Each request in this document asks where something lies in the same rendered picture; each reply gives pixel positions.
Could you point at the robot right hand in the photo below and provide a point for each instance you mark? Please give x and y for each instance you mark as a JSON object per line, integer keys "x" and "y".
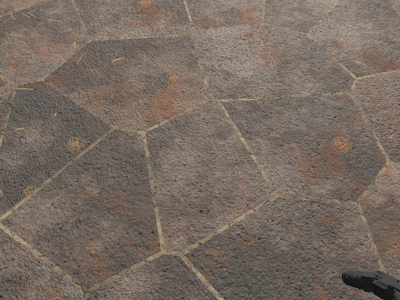
{"x": 381, "y": 284}

